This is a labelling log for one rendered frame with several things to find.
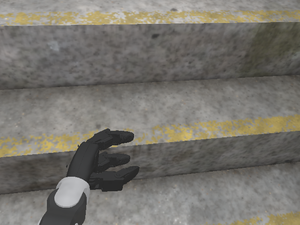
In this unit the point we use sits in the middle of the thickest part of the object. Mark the robot left forearm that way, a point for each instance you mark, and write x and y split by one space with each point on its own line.
66 205

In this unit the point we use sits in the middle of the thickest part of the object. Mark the robot left hand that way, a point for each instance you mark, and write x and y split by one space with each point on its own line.
90 165

